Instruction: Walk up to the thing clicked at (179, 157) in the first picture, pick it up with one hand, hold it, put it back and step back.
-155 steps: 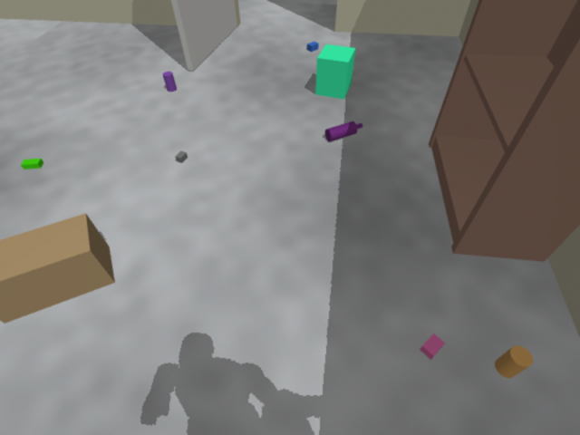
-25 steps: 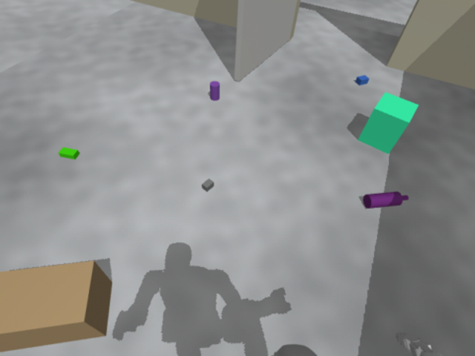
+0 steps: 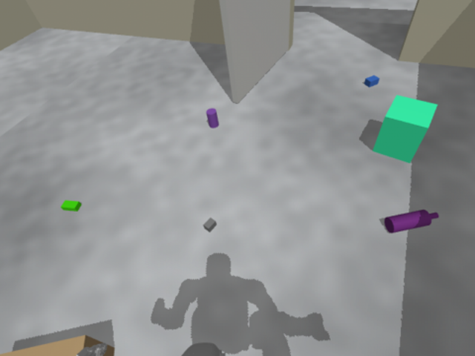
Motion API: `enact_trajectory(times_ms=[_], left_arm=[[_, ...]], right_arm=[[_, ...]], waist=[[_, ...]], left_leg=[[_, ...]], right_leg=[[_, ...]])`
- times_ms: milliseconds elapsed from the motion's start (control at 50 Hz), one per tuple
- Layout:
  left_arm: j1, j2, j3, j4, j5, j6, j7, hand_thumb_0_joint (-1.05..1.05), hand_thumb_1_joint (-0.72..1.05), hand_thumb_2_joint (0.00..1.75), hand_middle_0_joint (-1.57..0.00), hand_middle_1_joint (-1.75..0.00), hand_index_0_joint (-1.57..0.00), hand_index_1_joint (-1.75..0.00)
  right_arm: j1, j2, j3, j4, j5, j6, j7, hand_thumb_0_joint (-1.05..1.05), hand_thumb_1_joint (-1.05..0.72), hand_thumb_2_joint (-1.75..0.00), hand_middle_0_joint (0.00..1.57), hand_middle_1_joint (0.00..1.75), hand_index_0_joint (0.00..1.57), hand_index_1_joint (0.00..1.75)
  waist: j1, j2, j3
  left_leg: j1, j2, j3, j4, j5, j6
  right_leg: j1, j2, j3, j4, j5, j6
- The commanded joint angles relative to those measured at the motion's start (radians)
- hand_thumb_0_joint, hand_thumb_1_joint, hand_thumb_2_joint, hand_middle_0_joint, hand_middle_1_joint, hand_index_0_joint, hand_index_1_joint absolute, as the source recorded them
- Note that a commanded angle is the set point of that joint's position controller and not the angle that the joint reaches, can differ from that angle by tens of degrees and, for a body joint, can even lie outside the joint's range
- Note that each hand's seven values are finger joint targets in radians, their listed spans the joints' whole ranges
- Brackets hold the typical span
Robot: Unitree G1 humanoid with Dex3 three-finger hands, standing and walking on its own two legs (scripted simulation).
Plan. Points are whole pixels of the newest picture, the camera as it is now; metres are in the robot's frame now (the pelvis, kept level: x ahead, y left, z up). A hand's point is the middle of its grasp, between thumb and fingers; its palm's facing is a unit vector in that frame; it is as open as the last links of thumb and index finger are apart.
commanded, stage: walk up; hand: left
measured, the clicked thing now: (210, 224) +0.80 +0.25 -0.75
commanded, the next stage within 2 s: none
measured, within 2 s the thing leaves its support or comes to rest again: neither
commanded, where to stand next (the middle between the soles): +0.42 +0.02 m, yaw +1 degrees
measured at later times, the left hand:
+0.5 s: hand (104, 349) +0.17 +0.32 -0.17, palm faces +0.00 -0.95 -0.30, open 7.4 cm
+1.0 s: hand (138, 242) +0.38 +0.28 -0.13, palm faces -0.02 -0.91 -0.41, open 7.4 cm
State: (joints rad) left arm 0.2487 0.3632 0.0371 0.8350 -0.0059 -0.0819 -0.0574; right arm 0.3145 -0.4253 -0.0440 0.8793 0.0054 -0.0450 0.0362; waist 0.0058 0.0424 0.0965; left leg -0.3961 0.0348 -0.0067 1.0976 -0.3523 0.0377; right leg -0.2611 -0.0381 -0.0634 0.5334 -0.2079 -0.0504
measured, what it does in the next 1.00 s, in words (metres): walks ahead: left foot, then right foot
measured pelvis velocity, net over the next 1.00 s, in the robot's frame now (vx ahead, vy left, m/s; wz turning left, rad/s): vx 0.30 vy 0.01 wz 0.02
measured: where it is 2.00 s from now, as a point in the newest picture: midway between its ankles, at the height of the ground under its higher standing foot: (255, 315)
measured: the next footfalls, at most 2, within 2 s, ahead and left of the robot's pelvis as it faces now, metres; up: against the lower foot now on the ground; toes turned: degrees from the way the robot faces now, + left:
left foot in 0.36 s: +0.26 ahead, +0.15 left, +0.00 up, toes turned +6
right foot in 0.88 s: +0.42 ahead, -0.09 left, +0.00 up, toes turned -1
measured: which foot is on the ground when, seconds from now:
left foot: up 0.00-0.34, down 0.36-0.90, up 0.92-1.00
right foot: down 0.00-0.40, up 0.42-0.86, down 0.88-1.00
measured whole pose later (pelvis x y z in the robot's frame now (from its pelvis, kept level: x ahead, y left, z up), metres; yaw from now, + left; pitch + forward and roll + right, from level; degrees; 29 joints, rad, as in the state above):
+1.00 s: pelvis +0.30 +0.01 -0.01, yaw +1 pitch -4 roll +2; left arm 0.23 0.37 0.03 0.85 0.01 -0.07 -0.04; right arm 0.32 -0.41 -0.04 0.86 0.00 -0.02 0.02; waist -0.01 0.04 0.13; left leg -0.29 -0.01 0.03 0.99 -0.52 0.04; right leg -0.34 -0.05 -0.04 0.61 -0.21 -0.04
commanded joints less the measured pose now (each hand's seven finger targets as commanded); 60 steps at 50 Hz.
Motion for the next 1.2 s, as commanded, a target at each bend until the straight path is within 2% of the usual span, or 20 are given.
enact_trajectory(times_ms=[0, 140, 280, 340, 360, 380, 400, 420, 480, 500, 620, 720, 800, 840, 860, 880, 900, 920, 1020, 1180], left_arm=[[0.080, 0.276, 0.084, -0.053, 0.003, -0.027, 0.030, 0.00, 0.90, 0.90, -0.20, -0.30, -0.20, -0.30], [0.111, 0.303, 0.101, -0.067, 0.021, -0.023, 0.031, 0.00, 0.90, 0.90, -0.20, -0.30, -0.20, -0.30], [0.125, 0.317, 0.098, -0.072, 0.017, -0.019, 0.031, 0.00, 0.90, 0.90, -0.20, -0.30, -0.20, -0.30], [0.112, 0.282, 0.076, -0.086, 0.015, -0.011, 0.032, 0.00, 0.90, 0.90, -0.20, -0.30, -0.20, -0.30], [0.164, 0.216, 0.049, -0.087, 0.001, -0.007, 0.033, 0.00, 0.90, 0.90, -0.20, -0.30, -0.20, -0.30], [0.211, 0.163, 0.040, -0.082, -0.005, 0.000, 0.030, 0.00, 0.90, 0.90, -0.20, -0.30, -0.20, -0.30], [0.188, 0.278, 0.067, -0.053, 0.005, 0.015, 0.047, 0.00, 0.90, 0.90, -0.20, -0.30, -0.20, -0.30], [0.155, 0.300, 0.063, -0.048, 0.010, 0.016, 0.048, 0.00, 0.90, 0.90, -0.20, -0.30, -0.20, -0.30], [0.192, 0.265, 0.058, -0.008, -0.002, 0.024, 0.031, 0.00, 0.90, 0.90, -0.20, -0.30, -0.20, -0.30], [0.206, 0.251, 0.057, -0.002, -0.003, 0.031, 0.027, 0.00, 0.90, 0.90, -0.20, -0.30, -0.20, -0.30], [0.126, 0.232, 0.061, -0.017, 0.008, 0.035, 0.013, 0.00, 0.90, 0.90, -0.20, -0.30, -0.20, -0.30], [0.020, 0.208, 0.056, -0.044, 0.013, 0.019, 0.000, 0.00, 0.90, 0.90, -0.20, -0.30, -0.20, -0.30], [0.048, 0.200, 0.059, -0.016, 0.017, 0.005, 0.013, 0.00, 0.90, 0.90, -0.20, -0.30, -0.20, -0.30], [0.151, 0.232, 0.072, 0.025, 0.022, -0.007, 0.031, 0.00, 0.90, 0.90, -0.20, -0.30, -0.20, -0.30], [0.196, 0.279, 0.088, 0.030, 0.028, -0.016, 0.041, 0.00, 0.90, 0.90, -0.20, -0.30, -0.20, -0.30], [0.198, 0.358, 0.108, 0.002, 0.032, -0.020, 0.047, 0.00, 0.90, 0.90, -0.20, -0.30, -0.20, -0.30], [0.156, 0.373, 0.107, -0.008, 0.016, -0.012, 0.046, 0.00, 0.90, 0.90, -0.20, -0.30, -0.20, -0.30], [0.139, 0.373, 0.103, -0.017, 0.010, -0.005, 0.047, 0.00, 0.90, 0.90, -0.20, -0.30, -0.20, -0.30], [0.058, 0.278, 0.067, -0.034, 0.009, 0.003, 0.056, 0.00, 0.90, 0.90, -0.20, -0.30, -0.20, -0.30], [-0.045, 0.267, 0.049, -0.048, 0.017, 0.042, 0.058, 0.00, 0.90, 0.90, -0.20, -0.30, -0.20, -0.30]], right_arm=[[0.083, -0.166, -0.058, -0.040, -0.007, -0.007, 0.007, 0.00, -0.90, -0.90, 0.20, 0.30, 0.20, 0.30], [-0.070, -0.167, -0.070, -0.083, -0.027, -0.001, 0.025, 0.00, -0.90, -0.90, 0.20, 0.30, 0.20, 0.30], [-0.125, -0.154, -0.065, -0.106, -0.029, -0.028, 0.031, 0.00, -0.90, -0.90, 0.20, 0.30, 0.20, 0.30], [0.072, -0.198, -0.084, -0.048, -0.033, -0.047, 0.014, 0.00, -0.90, -0.90, 0.20, 0.30, 0.20, 0.30], [0.176, -0.267, -0.110, -0.032, -0.050, -0.055, 0.000, 0.00, -0.90, -0.90, 0.20, 0.30, 0.20, 0.30], [0.169, -0.320, -0.120, -0.064, -0.046, -0.058, -0.011, 0.00, -0.90, -0.90, 0.20, 0.30, 0.20, 0.30], [0.148, -0.327, -0.124, -0.069, -0.010, -0.051, -0.009, 0.00, -0.90, -0.90, 0.20, 0.30, 0.20, 0.30], [0.119, -0.296, -0.121, -0.075, -0.001, -0.045, -0.012, 0.00, -0.90, -0.90, 0.20, 0.30, 0.20, 0.30], [0.026, -0.214, -0.079, -0.102, 0.005, -0.054, -0.023, 0.00, -0.90, -0.90, 0.20, 0.30, 0.20, 0.30], [0.022, -0.217, -0.078, -0.103, 0.007, -0.060, -0.022, 0.00, -0.90, -0.90, 0.20, 0.30, 0.20, 0.30], [0.019, -0.222, -0.085, -0.128, -0.007, -0.064, -0.018, 0.00, -0.90, -0.90, 0.20, 0.30, 0.20, 0.30], [0.044, -0.227, -0.086, -0.125, -0.009, -0.049, -0.012, 0.00, -0.90, -0.90, 0.20, 0.30, 0.20, 0.30], [0.003, -0.222, -0.080, -0.143, -0.009, -0.033, -0.014, 0.00, -0.90, -0.90, 0.20, 0.30, 0.20, 0.30], [-0.001, -0.174, -0.060, -0.153, -0.002, -0.024, -0.018, 0.00, -0.90, -0.90, 0.20, 0.30, 0.20, 0.30], [0.058, -0.124, -0.041, -0.149, 0.002, -0.025, -0.018, 0.00, -0.90, -0.90, 0.20, 0.30, 0.20, 0.30], [0.122, -0.075, -0.022, -0.158, 0.001, -0.025, -0.015, 0.00, -0.90, -0.90, 0.20, 0.30, 0.20, 0.30], [0.115, -0.163, -0.045, -0.120, -0.004, -0.008, -0.024, 0.00, -0.90, -0.90, 0.20, 0.30, 0.20, 0.30], [0.082, -0.208, -0.057, -0.106, -0.012, -0.002, -0.033, 0.00, -0.90, -0.90, 0.20, 0.30, 0.20, 0.30], [0.095, -0.163, -0.047, -0.043, -0.008, 0.004, -0.023, 0.00, -0.90, -0.90, 0.20, 0.30, 0.20, 0.30], [0.022, -0.127, -0.039, 0.018, -0.014, 0.006, -0.038, 0.00, -0.90, -0.90, 0.20, 0.30, 0.20, 0.30]], waist=[[0.010, -0.180, -0.052], [0.045, -0.156, 0.030], [0.044, -0.132, 0.012], [-0.067, 0.012, -0.100], [-0.103, 0.213, -0.189], [-0.078, 0.297, -0.195], [-0.085, 0.175, -0.181], [-0.074, 0.103, -0.125], [-0.013, 0.040, -0.027], [-0.005, 0.070, -0.023], [-0.021, 0.112, 0.009], [-0.043, 0.099, 0.036], [-0.006, 0.063, -0.022], [0.046, -0.064, -0.108], [0.061, -0.200, -0.169], [0.042, -0.381, -0.224], [0.050, -0.291, -0.167], [0.055, -0.260, -0.124], [0.008, -0.217, -0.075], [-0.001, -0.209, -0.104]], left_leg=[[-0.116, 0.028, -0.033, -0.074, 0.121, -0.026], [-0.190, 0.063, -0.047, -0.325, 0.186, -0.051], [-0.026, 0.051, 0.024, -0.503, 0.143, -0.006], [0.321, -0.005, 0.036, -0.618, 0.130, 0.034], [0.486, 0.128, -0.172, -0.712, -0.011, 0.087], [0.611, 0.337, -0.583, -0.790, -0.048, 0.157], [0.554, 0.394, -0.642, -0.804, -0.060, 0.228], [0.473, 0.378, -0.578, -0.811, 0.019, 0.236], [0.272, 0.236, -0.207, -0.820, 0.291, 0.096], [0.240, 0.222, -0.175, -0.828, 0.316, 0.098], [0.249, 0.210, -0.109, -0.885, 0.215, 0.170], [0.248, 0.187, -0.063, -0.845, 0.238, 0.170], [0.182, 0.202, -0.057, -0.704, 0.364, 0.155], [0.149, 0.141, -0.014, -0.494, 0.358, 0.104], [0.094, 0.075, 0.038, -0.313, 0.237, 0.075], [-0.061, -0.021, 0.078, -0.138, -0.108, 0.027], [-0.151, -0.055, 0.025, -0.049, -0.214, 0.011], [-0.161, -0.021, -0.008, -0.004, -0.255, 0.009], [-0.084, 0.006, -0.019, -0.086, -0.075, -0.016], [0.175, -0.004, 0.049, -0.434, 0.118, -0.044]], right_leg=[[0.095, -0.179, 0.186, -0.275, 0.163, -0.108], [0.102, -0.217, 0.189, -0.356, -0.163, -0.110], [0.094, -0.244, 0.166, -0.228, 0.006, -0.151], [-0.005, -0.164, 0.081, 0.096, 0.227, -0.095], [-0.131, -0.063, -0.001, 0.396, 0.157, -0.041], [-0.387, 0.090, 0.015, 0.541, -0.297, 0.011], [-0.394, 0.025, 0.094, 0.625, -0.342, -0.006], [-0.396, 0.005, 0.130, 0.666, -0.310, -0.007], [-0.269, -0.031, 0.189, 0.546, -0.147, 0.009], [-0.242, -0.023, 0.164, 0.540, -0.122, 0.017], [-0.299, -0.055, 0.111, 0.398, -0.013, 0.058], [-0.247, -0.061, 0.051, 0.167, 0.028, 0.049], [-0.041, -0.030, 0.036, 0.039, 0.064, 0.033], [0.161, 0.001, 0.038, -0.054, 0.110, 0.013], [0.261, -0.065, 0.119, -0.114, 0.060, -0.008], [0.363, -0.288, 0.466, -0.186, -0.041, -0.081], [0.317, -0.374, 0.632, -0.244, -0.121, -0.181], [0.249, -0.395, 0.660, -0.242, -0.144, -0.234], [0.088, -0.211, 0.266, -0.198, 0.150, -0.163], [-0.102, -0.198, 0.160, -0.089, 0.149, -0.140]])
